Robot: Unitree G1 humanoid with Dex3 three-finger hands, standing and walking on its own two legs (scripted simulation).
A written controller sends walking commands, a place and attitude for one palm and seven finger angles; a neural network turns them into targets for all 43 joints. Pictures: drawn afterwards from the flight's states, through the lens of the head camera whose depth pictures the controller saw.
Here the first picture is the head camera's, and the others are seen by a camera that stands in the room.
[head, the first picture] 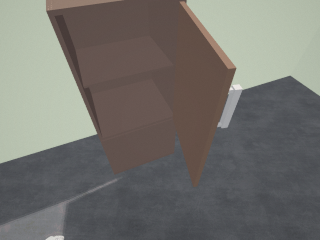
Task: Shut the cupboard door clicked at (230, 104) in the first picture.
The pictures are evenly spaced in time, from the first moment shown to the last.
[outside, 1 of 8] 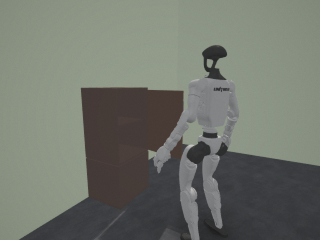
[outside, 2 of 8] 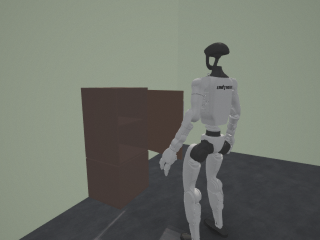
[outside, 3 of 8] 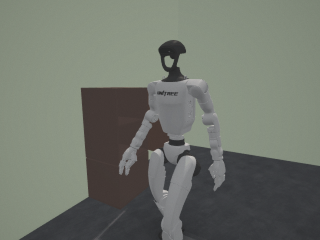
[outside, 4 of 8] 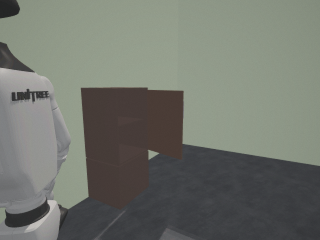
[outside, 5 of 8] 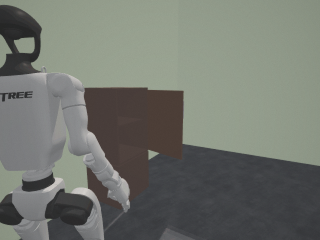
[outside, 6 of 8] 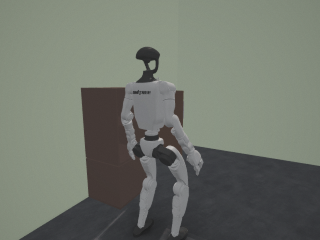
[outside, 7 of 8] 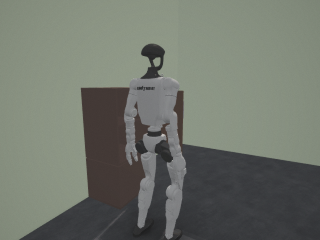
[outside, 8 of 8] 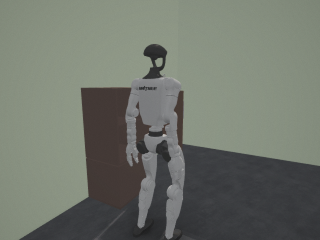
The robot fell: no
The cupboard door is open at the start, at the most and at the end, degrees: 78 78 78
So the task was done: no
